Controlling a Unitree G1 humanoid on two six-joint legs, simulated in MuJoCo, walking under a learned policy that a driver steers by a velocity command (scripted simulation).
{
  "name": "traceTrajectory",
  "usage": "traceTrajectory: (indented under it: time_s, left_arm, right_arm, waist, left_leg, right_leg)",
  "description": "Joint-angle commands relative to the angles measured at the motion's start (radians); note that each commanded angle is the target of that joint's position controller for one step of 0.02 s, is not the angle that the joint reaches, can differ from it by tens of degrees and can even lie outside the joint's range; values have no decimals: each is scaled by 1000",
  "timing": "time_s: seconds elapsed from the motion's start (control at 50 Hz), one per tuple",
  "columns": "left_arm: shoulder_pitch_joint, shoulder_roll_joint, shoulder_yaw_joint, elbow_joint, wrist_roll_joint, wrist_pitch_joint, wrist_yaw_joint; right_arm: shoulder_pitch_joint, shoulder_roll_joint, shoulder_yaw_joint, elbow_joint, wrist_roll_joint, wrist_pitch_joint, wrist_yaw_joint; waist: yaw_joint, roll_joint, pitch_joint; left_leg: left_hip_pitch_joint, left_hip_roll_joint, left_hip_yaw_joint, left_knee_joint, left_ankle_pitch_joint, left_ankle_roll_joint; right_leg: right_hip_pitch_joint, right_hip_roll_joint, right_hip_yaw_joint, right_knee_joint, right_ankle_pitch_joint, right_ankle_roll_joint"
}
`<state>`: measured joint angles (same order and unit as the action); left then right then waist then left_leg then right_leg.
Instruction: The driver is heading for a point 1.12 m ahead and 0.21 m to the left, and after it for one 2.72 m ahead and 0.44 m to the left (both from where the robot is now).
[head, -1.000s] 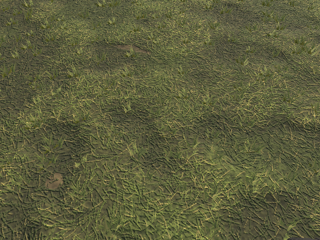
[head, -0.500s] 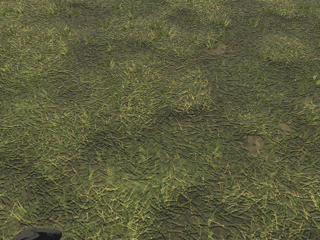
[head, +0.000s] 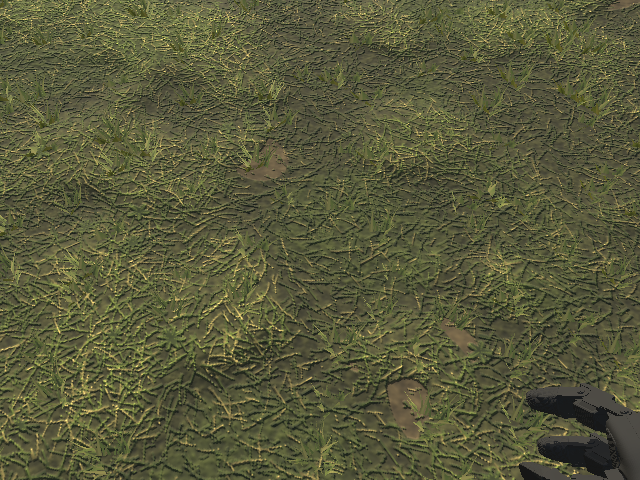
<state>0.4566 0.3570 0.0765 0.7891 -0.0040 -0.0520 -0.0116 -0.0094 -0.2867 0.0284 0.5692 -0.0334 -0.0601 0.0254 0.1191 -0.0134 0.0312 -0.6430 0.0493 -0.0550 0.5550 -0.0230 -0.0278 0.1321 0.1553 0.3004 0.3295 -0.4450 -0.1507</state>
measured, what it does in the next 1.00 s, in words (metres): walks ahead, turning left: left foot, then right foot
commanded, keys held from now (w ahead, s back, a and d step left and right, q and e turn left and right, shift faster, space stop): e+shift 0.04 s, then q+shift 0.64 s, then w+q+shift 0.20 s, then w+e+shift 0.04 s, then e+shift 0.08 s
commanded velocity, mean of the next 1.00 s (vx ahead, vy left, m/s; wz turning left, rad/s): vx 0.37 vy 0.00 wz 0.40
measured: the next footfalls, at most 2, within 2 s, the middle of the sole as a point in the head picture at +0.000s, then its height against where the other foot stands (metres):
left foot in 0.02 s outside the picture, level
right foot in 0.40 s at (413, 477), level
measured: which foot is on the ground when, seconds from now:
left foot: up 0.00-0.00, down 0.02-0.40, up 0.42-0.82, down 0.84-1.00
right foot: down 0.00-0.04, up 0.06-0.38, down 0.40-0.84, up 0.86-1.00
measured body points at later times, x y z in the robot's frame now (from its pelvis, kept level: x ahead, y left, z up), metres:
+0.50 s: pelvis +0.31 +0.00 +0.01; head +0.36 -0.01 +0.46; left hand +0.57 +0.23 -0.05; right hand +0.37 -0.31 -0.11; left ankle +0.22 +0.14 -0.65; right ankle +0.43 -0.11 -0.72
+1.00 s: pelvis +0.42 +0.08 +0.02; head +0.42 +0.12 +0.47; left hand +0.45 +0.40 -0.09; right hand +0.59 -0.15 -0.07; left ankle +0.32 +0.12 -0.72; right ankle +0.54 -0.04 -0.64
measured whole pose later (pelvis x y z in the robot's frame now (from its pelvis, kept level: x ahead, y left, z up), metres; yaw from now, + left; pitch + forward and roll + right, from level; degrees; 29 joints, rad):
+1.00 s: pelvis +0.42 +0.08 +0.02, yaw +29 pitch +2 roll -2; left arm 0.12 0.32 0.08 0.76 -0.01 -0.07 -0.04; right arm 0.43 -0.27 -0.04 0.71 0.00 -0.02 0.00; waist -0.04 -0.04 -0.01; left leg -0.13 -0.01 0.01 0.46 -0.36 0.06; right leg -0.60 -0.07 -0.02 1.05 -0.22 0.02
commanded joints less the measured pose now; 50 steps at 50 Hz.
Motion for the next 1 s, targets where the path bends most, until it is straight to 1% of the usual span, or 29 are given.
traceTrajectory:
  time_s: [0.02, 0.04, 0.06, 0.08, 0.12, 0.14, 0.16, 0.22, 0.26, 0.3, 0.38, 0.4, 0.42, 0.44, 0.48, 0.54, 0.62, 0.68, 0.76, 0.8, 0.82, 0.84, 0.86, 0.88, 0.9, 0.92, 0.94, 0.96, 1.0]
  left_arm:
    - [-155, 221, 54, -74, 16, -22, 1]
    - [-153, 62, 14, -96, 19, -31, 4]
    - [-6, -20, -15, -153, -24, -27, 5]
    - [-35, 73, -9, -99, 20, -11, 16]
    - [-150, 65, -11, -86, 41, 1, 1]
    - [-226, 31, -21, -145, -31, -10, 5]
    - [-278, 37, -28, -164, -35, -14, 1]
    - [-317, -5, -54, -192, 10, -22, -8]
    - [-352, -21, -71, -197, 10, -39, -21]
    - [-394, 23, -57, -197, 9, -36, -25]
    - [-368, 80, -20, -185, 31, -24, 5]
    - [-311, 114, -8, -181, 41, -24, 18]
    - [-254, 154, -4, -188, 65, -9, 34]
    - [-270, 110, -11, -195, 59, 18, 24]
    - [-360, 36, -19, -203, 9, 40, 20]
    - [-468, 33, -12, -188, 28, 38, 23]
    - [-465, 40, 7, -148, 26, 25, 45]
    - [-475, 71, 23, -136, 20, 32, 49]
    - [-433, 147, 57, -114, -32, 13, 16]
    - [-453, 138, 58, -109, -45, 12, 11]
    - [-454, 106, 52, -106, -39, 15, 11]
    - [-467, 45, 38, -110, -24, 18, 7]
    - [-513, -51, 9, -138, 5, 13, -4]
    - [-580, -18, 11, -221, -16, -20, -10]
    - [-566, 23, -1, -207, 114, 0, -18]
    - [-499, 47, 9, -171, 107, 1, -30]
    - [-472, 88, 31, -149, -35, -37, -32]
    - [-472, 95, 29, -131, -34, -50, -32]
    - [-457, 52, 18, -103, -9, -51, -39]
  right_arm:
    - [437, -230, -98, 56, 8, -11, -49]
    - [617, -285, -117, 80, -26, -21, -73]
    - [494, -358, -128, 61, -52, -22, -63]
    - [393, -255, -121, 44, -29, -19, -48]
    - [340, -102, -82, 83, -13, -25, -26]
    - [331, -105, -86, 81, 36, -49, -23]
    - [338, -107, -86, 112, 46, -61, -21]
    - [275, -133, -91, 128, 64, -63, -23]
    - [240, -227, -123, 122, 66, -44, -38]
    - [265, -269, -143, 123, 71, -37, -45]
    - [284, -214, -143, 114, 74, -24, -52]
    - [291, -170, -132, 96, 65, -20, -50]
    - [386, -75, -101, 85, 51, -10, -48]
    - [563, -101, -100, 108, 73, 8, -48]
    - [477, -183, -132, 108, 75, 54, -63]
    - [430, -162, -141, 80, 61, 105, -83]
    - [339, -97, -126, 19, 54, 112, -71]
    - [289, -89, -118, -9, 54, 111, -42]
    - [284, -142, -134, -6, 68, 121, -8]
    - [351, -144, -142, 43, 69, 117, -4]
    - [437, -146, -150, 96, 72, 114, -9]
    - [575, -176, -168, 161, 77, 107, -20]
    - [641, -241, -174, 160, 70, 85, -22]
    - [542, -303, -171, 72, 49, 33, -2]
    - [434, -250, -155, 58, -5, 65, -12]
    - [399, -218, -140, 46, -6, 66, -20]
    - [395, -148, -118, 38, 40, 23, -24]
    - [374, -134, -107, 50, 45, 7, -28]
    - [376, -161, -111, 55, 25, -4, -47]
  waist:
    - [-317, -6, -221]
    - [-345, 149, -334]
    - [-181, 496, -435]
    - [-185, 280, -336]
    - [-176, 74, -157]
    - [-183, 150, -120]
    - [-176, 138, -88]
    - [-103, 60, -53]
    - [-98, 82, -73]
    - [-99, 98, -91]
    - [-52, 79, -99]
    - [-31, 30, -150]
    - [-55, -199, -283]
    - [-108, -280, -445]
    - [-115, -135, -277]
    - [-166, -118, -145]
    - [-152, -92, -142]
    - [-148, -98, -148]
    - [-155, -128, -135]
    - [-205, -83, -105]
    - [-234, -27, -92]
    - [-277, 122, -60]
    - [-277, 352, 47]
    - [-247, 359, 43]
    - [-226, 202, 75]
    - [-188, 171, 71]
    - [-162, 139, 72]
    - [-154, 133, 64]
    - [-149, 111, 16]
  left_leg:
    - [774, -40, 43, 9, -152, 31]
    - [991, 208, -195, -24, -427, 56]
    - [1072, 458, -791, -225, -278, 175]
    - [961, 393, -751, -206, -160, 222]
    - [717, 287, -408, -158, 280, 243]
    - [724, 219, -294, -179, 411, 234]
    - [675, 197, -264, -205, 483, 231]
    - [555, 182, -228, -248, 584, 260]
    - [425, 123, -152, -278, 564, 243]
    - [394, 99, -152, -276, 408, 197]
    - [346, 32, -174, -93, 220, 88]
    - [275, -36, -151, 67, 61, 50]
    - [105, -119, -72, 391, -582, -9]
    - [58, -89, -74, 596, -727, -30]
    - [-39, -18, -24, 720, -593, -71]
    - [41, 41, 2, 729, -470, -101]
    - [83, 75, 23, 546, -354, -84]
    - [188, 76, 55, 374, -266, -48]
    - [309, 58, 123, 226, -322, 41]
    - [427, 25, 194, 107, -322, 93]
    - [529, -11, 218, 60, -352, 121]
    - [660, -10, 132, -35, -447, 178]
    - [752, 170, -248, -106, -520, 276]
    - [741, 290, -757, -369, -792, 424]
    - [685, 313, -645, -453, -833, 339]
    - [641, 275, -520, -438, -732, 301]
    - [657, 266, -451, -386, -531, 310]
    - [673, 234, -342, -363, -291, 280]
    - [680, 189, -144, -325, 202, 218]
  right_leg:
    - [-353, -125, 58, 489, 994, 20]
    - [-514, -51, -19, 853, 421, 32]
    - [-757, 54, -145, 1084, -102, 73]
    - [-815, -42, -145, 1116, -9, 63]
    - [-766, -92, -175, 1053, 74, 86]
    - [-794, -138, -158, 1032, 9, 113]
    - [-793, -149, -164, 970, -3, 117]
    - [-738, -174, -217, 623, 35, 159]
    - [-544, -126, -263, 389, 233, 177]
    - [-422, -93, -244, 268, 439, 172]
    - [-229, -134, -198, 128, 620, 118]
    - [-105, -221, -153, 130, 806, 85]
    - [96, -505, 56, 192, 1233, -31]
    - [142, -635, 207, 191, 1185, -145]
    - [-16, -525, 93, 101, 782, -112]
    - [-296, -457, -76, -12, 613, -95]
    - [-313, -462, -221, -52, 602, -107]
    - [-330, -472, -310, -54, 580, -88]
    - [-355, -506, -307, -140, -9, -21]
    - [-400, -489, -351, -97, -162, 26]
    - [-461, -445, -402, 6, -225, 56]
    - [-589, -360, -487, 286, -235, 101]
    - [-951, -256, -500, 778, -220, 155]
    - [-1200, -125, -285, 884, -171, 156]
    - [-1232, -226, -278, 900, -21, 167]
    - [-1146, -247, -292, 834, 124, 167]
    - [-1109, -259, -257, 787, 185, 157]
    - [-1081, -270, -258, 720, 247, 163]
    - [-975, -249, -303, 642, 353, 174]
